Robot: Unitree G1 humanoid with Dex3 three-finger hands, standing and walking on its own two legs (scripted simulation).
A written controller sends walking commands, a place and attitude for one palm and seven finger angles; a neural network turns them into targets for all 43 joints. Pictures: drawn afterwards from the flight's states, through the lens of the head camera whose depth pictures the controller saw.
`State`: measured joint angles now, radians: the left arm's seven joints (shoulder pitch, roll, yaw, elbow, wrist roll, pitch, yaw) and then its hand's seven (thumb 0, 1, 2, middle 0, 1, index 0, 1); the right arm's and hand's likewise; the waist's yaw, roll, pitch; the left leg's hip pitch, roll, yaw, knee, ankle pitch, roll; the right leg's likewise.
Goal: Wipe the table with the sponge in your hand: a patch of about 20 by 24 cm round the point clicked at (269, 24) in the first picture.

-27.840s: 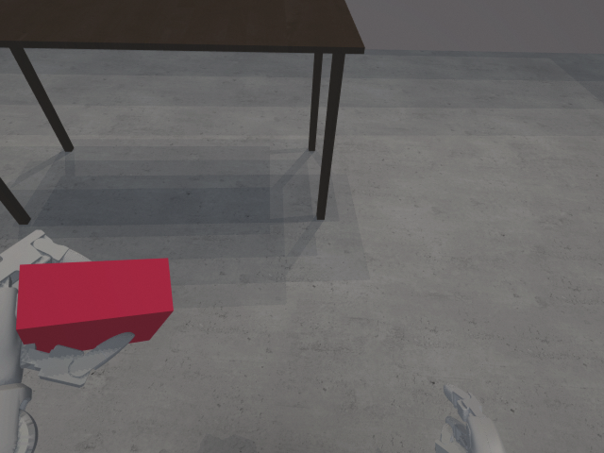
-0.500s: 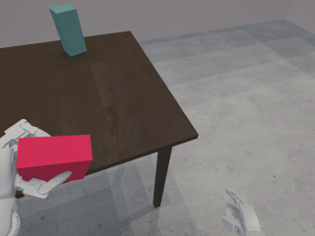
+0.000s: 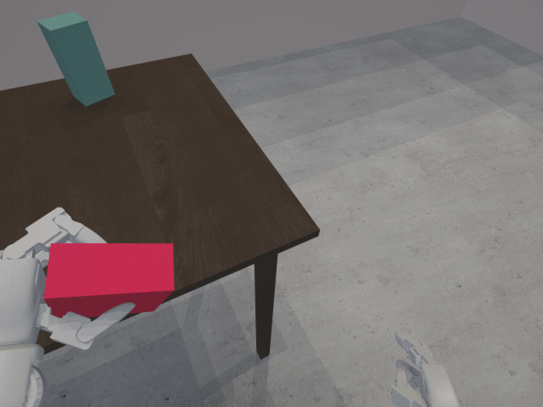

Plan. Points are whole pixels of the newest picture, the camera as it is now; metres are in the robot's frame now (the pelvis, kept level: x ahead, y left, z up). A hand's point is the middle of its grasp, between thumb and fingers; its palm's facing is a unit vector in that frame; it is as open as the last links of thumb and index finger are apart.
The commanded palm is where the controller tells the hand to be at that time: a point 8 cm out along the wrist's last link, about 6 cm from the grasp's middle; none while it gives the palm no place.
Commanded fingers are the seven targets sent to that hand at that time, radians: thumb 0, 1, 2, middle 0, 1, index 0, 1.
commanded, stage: look again from close up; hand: left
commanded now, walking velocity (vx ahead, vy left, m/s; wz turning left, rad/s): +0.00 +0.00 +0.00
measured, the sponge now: (128, 282) +0.23 +0.19 +0.12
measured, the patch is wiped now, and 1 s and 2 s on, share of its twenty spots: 0.00 0.00 0.00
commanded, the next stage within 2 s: come to a stop and stand still in 0.04 s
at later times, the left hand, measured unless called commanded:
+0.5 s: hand (75, 261) +0.24 +0.25 +0.15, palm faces +0.35 -0.85 -0.39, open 9.6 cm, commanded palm +0.17 +0.28 +0.18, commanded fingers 0.00 0.10 1.30 -1.20 -1.60 -1.20 -1.60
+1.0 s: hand (32, 304) +0.19 +0.26 +0.15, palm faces +0.43 -0.82 -0.39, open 9.6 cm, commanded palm +0.13 +0.28 +0.18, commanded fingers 0.00 0.10 1.30 -1.20 -1.60 -1.20 -1.60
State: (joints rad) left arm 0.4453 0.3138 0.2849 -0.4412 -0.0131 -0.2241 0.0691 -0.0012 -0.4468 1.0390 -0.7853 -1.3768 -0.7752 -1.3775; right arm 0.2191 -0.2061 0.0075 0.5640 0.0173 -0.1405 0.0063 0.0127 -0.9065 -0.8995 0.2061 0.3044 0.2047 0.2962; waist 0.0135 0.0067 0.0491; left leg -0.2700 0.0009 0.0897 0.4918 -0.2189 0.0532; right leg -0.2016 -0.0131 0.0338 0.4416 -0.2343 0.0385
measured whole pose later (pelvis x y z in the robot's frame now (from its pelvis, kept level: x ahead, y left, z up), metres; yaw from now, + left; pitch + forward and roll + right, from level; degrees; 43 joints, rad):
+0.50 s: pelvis +0.02 +0.00 +0.00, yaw +1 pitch +0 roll -1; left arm 0.44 0.38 0.35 -0.48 -0.03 -0.19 0.10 0.00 -0.45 1.04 -0.79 -1.37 -0.78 -1.37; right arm 0.16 -0.19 0.01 0.55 0.01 -0.11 -0.03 0.01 -0.91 -0.90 0.20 0.30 0.20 0.30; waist 0.02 -0.04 0.08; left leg -0.25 0.01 0.07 0.48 -0.23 0.05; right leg -0.16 -0.01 0.02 0.40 -0.24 0.03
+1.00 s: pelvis -0.02 +0.00 +0.00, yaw +2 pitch -2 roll -1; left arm 0.40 0.38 0.36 -0.40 -0.01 -0.22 0.10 0.00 -0.46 1.04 -0.80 -1.37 -0.79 -1.37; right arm 0.25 -0.18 0.02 0.59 0.01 -0.14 -0.03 0.01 -0.91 -0.90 0.21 0.30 0.20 0.30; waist 0.04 -0.03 0.07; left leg -0.27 0.00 0.06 0.49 -0.19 0.05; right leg -0.19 -0.01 0.00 0.45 -0.22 0.02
